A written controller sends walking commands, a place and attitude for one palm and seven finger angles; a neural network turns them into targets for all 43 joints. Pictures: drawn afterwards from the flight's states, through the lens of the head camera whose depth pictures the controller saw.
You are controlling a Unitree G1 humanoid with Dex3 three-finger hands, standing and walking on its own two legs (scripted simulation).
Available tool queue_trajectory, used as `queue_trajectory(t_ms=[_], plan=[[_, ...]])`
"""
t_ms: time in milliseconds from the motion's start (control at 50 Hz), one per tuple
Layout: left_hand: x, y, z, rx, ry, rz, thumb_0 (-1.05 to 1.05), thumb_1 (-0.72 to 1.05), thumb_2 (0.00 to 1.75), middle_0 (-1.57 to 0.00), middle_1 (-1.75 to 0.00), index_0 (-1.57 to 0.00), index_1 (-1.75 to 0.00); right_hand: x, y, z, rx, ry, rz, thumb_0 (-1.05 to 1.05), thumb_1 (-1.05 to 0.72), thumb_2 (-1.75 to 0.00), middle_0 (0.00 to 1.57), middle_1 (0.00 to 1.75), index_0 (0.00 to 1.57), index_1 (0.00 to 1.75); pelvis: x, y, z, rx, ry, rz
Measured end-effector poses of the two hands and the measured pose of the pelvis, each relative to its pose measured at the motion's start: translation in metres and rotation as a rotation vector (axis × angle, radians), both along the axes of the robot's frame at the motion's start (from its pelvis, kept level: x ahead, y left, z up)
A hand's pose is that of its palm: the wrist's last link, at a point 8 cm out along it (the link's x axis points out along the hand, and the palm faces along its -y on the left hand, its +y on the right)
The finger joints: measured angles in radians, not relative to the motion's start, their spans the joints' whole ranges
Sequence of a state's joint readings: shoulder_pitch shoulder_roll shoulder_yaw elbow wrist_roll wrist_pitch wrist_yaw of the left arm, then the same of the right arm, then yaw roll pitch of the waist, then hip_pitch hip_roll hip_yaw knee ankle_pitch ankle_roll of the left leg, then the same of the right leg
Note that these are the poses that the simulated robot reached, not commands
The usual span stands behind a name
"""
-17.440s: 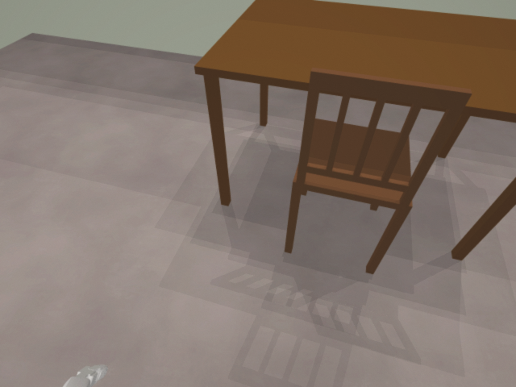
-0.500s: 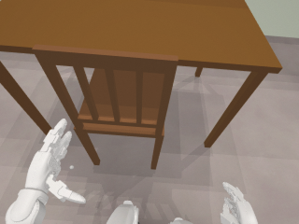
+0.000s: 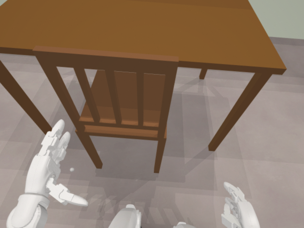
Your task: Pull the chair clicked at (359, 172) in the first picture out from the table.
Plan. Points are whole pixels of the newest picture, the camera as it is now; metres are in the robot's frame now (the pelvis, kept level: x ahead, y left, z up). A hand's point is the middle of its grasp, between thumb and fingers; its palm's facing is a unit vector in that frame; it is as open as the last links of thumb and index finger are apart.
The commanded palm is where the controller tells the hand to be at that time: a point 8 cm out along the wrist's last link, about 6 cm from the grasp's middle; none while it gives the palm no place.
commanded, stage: aim the fingers beside a spindle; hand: left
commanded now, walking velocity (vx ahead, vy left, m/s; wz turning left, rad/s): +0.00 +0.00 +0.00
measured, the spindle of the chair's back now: (115, 99) +0.50 +0.16 -0.01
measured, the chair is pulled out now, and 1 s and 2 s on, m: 0.00 0.00 0.00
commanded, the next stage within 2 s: none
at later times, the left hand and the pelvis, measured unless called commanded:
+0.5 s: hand (89, 157) +0.28 +0.18 +0.02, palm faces -0.02 -1.00 -0.03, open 16.9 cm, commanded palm +0.27 +0.23 +0.02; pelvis +0.01 -0.01 -0.01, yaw -1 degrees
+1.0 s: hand (103, 146) +0.32 +0.16 +0.01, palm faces -0.04 -1.00 -0.02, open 16.9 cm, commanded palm +0.31 +0.21 +0.00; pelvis +0.00 -0.01 -0.03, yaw -1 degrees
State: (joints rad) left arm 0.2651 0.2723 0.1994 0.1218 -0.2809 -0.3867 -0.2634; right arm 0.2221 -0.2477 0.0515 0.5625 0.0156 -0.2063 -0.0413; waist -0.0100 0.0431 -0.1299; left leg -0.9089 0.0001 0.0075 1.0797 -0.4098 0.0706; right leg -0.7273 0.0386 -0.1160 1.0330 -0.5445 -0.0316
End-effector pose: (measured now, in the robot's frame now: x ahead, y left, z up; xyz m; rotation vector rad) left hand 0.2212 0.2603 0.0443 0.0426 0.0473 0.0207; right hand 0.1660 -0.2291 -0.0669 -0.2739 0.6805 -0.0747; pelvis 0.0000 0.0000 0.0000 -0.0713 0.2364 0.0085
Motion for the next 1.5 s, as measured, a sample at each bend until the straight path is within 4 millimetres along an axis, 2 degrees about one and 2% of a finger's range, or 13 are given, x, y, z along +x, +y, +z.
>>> queue_trajectory(t_ms=[180, 280, 400, 520, 700, 860, 1000, 1160, 1320, 1420, 1500], plan=[[0.027, -0.020, -0.011, -0.012, 0.007, -0.061, -0.01, -0.50, 0.30, -0.06, -0.08, -0.06, -0.08, -0.002, -0.010, -0.009, -0.016, 0.022, -0.005, 0.02, -0.90, -0.90, 0.20, 0.30, 0.21, 0.30, 0.000, -0.004, -0.006, 0.001, 0.020, 0.000], [0.042, -0.022, -0.012, -0.012, 0.001, -0.045, -0.01, -0.50, 0.30, -0.06, -0.08, -0.06, -0.08, -0.008, -0.017, -0.012, -0.012, 0.047, -0.032, 0.02, -0.90, -0.90, 0.20, 0.30, 0.21, 0.30, 0.003, -0.008, -0.006, 0.009, 0.032, -0.013], [0.043, -0.019, -0.014, -0.002, 0.020, -0.020, -0.01, -0.50, 0.30, -0.06, -0.08, -0.06, -0.08, -0.013, -0.023, -0.016, -0.005, 0.077, -0.046, 0.02, -0.90, -0.90, 0.20, 0.30, 0.21, 0.30, 0.008, -0.009, -0.006, 0.014, 0.040, -0.020], [0.044, -0.027, -0.023, -0.011, 0.018, -0.038, -0.01, -0.50, 0.30, -0.06, -0.08, -0.06, -0.08, -0.013, -0.027, -0.025, -0.015, 0.095, -0.040, 0.02, -0.90, -0.90, 0.20, 0.30, 0.21, 0.30, 0.007, -0.010, -0.012, 0.013, 0.053, -0.017], [0.059, -0.036, -0.025, -0.011, -0.026, -0.044, -0.01, -0.50, 0.30, -0.06, -0.08, -0.06, -0.08, -0.012, -0.025, -0.034, -0.005, 0.104, -0.038, 0.02, -0.90, -0.90, 0.20, 0.30, 0.21, 0.30, 0.003, -0.012, -0.019, 0.016, 0.068, -0.022], [0.072, -0.033, -0.041, -0.026, 0.010, -0.030, -0.01, -0.50, 0.30, -0.06, -0.08, -0.06, -0.08, -0.018, -0.024, -0.041, -0.007, 0.129, -0.040, 0.02, -0.90, -0.90, 0.20, 0.30, 0.21, 0.30, -0.001, -0.012, -0.024, 0.010, 0.081, -0.023], [0.082, -0.050, -0.033, -0.021, -0.043, -0.065, -0.01, -0.50, 0.30, -0.06, -0.08, -0.06, -0.08, -0.027, -0.024, -0.046, -0.010, 0.157, -0.047, 0.02, -0.90, -0.90, 0.20, 0.30, 0.21, 0.30, -0.002, -0.008, -0.026, 0.009, 0.087, -0.024], [0.096, -0.059, -0.052, -0.022, 0.003, -0.050, -0.01, -0.50, 0.30, -0.06, -0.08, -0.06, -0.08, -0.037, -0.024, -0.055, -0.003, 0.194, -0.060, 0.02, -0.90, -0.90, 0.20, 0.30, 0.21, 0.30, -0.005, -0.007, -0.032, 0.013, 0.105, -0.032], [0.108, -0.068, -0.046, -0.005, -0.060, -0.047, -0.01, -0.50, 0.30, -0.06, -0.08, -0.06, -0.08, -0.045, -0.024, -0.066, 0.002, 0.240, -0.058, 0.01, -0.90, -0.90, 0.20, 0.30, 0.21, 0.30, -0.006, -0.007, -0.037, 0.013, 0.116, -0.033], [0.119, -0.072, -0.059, -0.014, -0.017, -0.049, -0.01, -0.50, 0.30, -0.06, -0.08, -0.06, -0.08, -0.048, -0.026, -0.071, 0.004, 0.265, -0.068, 0.01, -0.90, -0.90, 0.20, 0.30, 0.21, 0.30, -0.006, -0.009, -0.041, 0.014, 0.131, -0.036], [0.116, -0.071, -0.064, -0.013, 0.004, -0.040, -0.01, -0.50, 0.30, -0.06, -0.08, -0.06, -0.08, -0.050, -0.028, -0.071, 0.008, 0.274, -0.083, 0.01, -0.90, -0.90, 0.20, 0.30, 0.21, 0.30, -0.005, -0.010, -0.040, 0.017, 0.134, -0.042]])
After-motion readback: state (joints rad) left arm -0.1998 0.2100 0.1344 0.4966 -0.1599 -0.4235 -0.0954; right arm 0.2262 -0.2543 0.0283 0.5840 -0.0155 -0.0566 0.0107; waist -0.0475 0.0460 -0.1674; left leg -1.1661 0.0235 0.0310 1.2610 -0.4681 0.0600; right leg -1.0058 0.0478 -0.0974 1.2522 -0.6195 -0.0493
